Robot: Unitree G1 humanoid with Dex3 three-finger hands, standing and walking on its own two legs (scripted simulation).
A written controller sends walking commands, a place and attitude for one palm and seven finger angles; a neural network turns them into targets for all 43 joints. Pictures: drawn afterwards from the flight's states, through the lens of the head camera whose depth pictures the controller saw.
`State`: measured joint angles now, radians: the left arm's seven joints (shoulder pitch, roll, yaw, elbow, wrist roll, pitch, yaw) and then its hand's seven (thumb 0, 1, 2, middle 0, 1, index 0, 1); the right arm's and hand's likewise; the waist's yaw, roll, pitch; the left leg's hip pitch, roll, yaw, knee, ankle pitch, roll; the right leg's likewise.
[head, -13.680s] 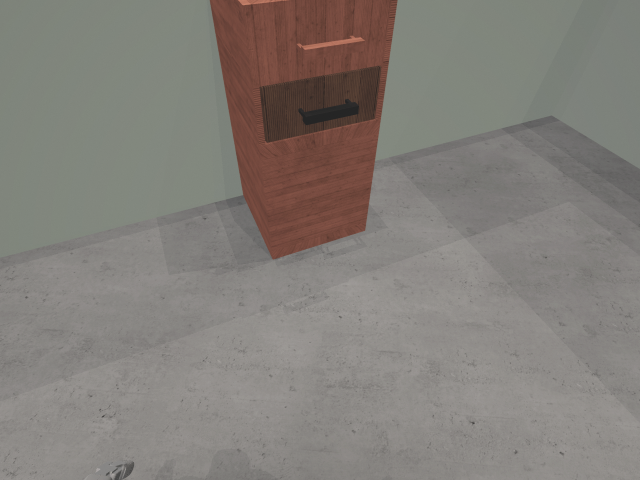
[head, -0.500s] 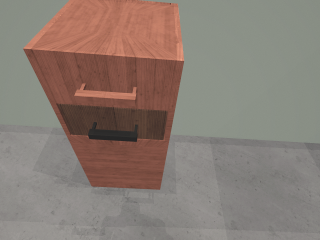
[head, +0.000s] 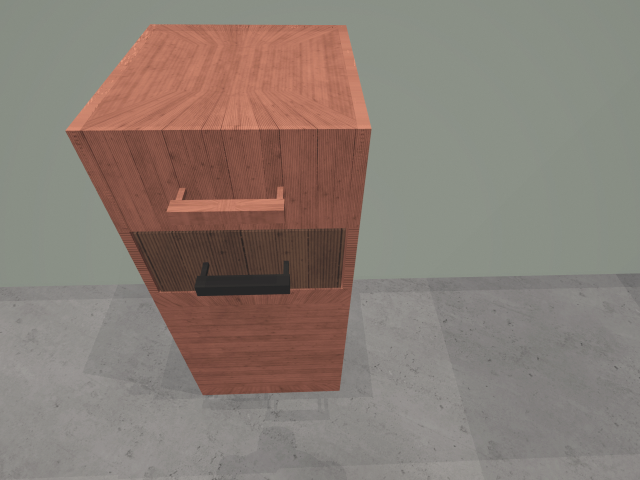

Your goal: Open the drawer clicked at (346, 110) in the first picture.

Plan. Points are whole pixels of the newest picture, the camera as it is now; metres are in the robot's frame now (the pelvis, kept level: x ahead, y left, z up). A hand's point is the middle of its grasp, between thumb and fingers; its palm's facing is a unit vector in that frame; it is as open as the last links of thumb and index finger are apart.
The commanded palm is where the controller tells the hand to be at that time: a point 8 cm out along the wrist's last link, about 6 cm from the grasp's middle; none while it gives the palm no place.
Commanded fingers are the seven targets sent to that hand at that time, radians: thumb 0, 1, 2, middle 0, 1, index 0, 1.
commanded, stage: come to a stop and stand still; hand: left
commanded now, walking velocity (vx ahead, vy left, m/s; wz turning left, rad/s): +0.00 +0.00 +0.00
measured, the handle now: (244, 275) +0.50 +0.18 -0.12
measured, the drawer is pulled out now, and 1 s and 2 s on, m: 0.00 0.00 0.00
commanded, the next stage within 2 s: look again from close up in 0.08 s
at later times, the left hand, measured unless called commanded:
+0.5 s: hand out of the picture -0.04 +0.11 -0.17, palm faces +0.06 -0.99 -0.13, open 7.4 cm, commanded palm none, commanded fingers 0.00 0.90 0.90 -0.20 -0.30 -0.20 -0.30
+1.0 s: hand (206, 450) +0.17 +0.15 -0.05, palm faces -0.02 -0.64 -0.77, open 7.7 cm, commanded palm +0.12 +0.16 -0.04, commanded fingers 0.00 0.60 0.77 -0.22 -0.50 -0.22 -0.50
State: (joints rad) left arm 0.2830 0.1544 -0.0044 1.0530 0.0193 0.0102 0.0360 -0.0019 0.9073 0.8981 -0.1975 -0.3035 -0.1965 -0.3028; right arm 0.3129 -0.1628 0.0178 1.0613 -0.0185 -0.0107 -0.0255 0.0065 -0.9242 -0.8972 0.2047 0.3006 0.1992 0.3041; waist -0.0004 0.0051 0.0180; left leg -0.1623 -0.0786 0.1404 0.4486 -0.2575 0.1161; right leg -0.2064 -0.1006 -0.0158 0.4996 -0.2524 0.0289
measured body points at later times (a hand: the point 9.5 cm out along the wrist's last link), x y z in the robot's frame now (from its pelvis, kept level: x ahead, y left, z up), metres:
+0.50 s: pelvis +0.00 -0.03 +0.00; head +0.00 -0.02 +0.45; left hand -0.04 +0.17 -0.16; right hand -0.02 -0.23 -0.16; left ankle +0.00 +0.04 -0.74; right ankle +0.01 -0.17 -0.74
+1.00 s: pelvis +0.00 -0.05 -0.01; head -0.01 -0.09 +0.44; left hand +0.17 +0.19 +0.00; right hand +0.12 -0.31 -0.13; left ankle +0.00 +0.04 -0.74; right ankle +0.01 -0.17 -0.74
